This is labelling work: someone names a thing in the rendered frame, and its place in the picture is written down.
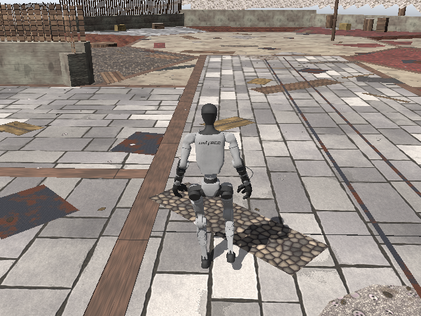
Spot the left robot upper arm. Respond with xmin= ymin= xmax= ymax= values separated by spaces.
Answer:
xmin=179 ymin=132 xmax=196 ymax=169

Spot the robot right hand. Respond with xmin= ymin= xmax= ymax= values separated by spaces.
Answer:
xmin=237 ymin=183 xmax=252 ymax=199

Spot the left robot forearm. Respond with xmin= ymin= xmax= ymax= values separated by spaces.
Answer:
xmin=174 ymin=159 xmax=186 ymax=186

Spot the right robot upper arm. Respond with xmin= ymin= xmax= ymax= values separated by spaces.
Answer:
xmin=223 ymin=132 xmax=243 ymax=168

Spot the humanoid robot head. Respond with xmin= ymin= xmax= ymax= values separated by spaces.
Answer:
xmin=199 ymin=103 xmax=221 ymax=135

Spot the right robot thigh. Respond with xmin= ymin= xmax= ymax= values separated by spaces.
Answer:
xmin=220 ymin=182 xmax=234 ymax=221

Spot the robot left hand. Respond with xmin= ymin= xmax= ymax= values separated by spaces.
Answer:
xmin=172 ymin=184 xmax=187 ymax=198

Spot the right robot forearm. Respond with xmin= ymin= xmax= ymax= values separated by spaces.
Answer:
xmin=236 ymin=158 xmax=251 ymax=186

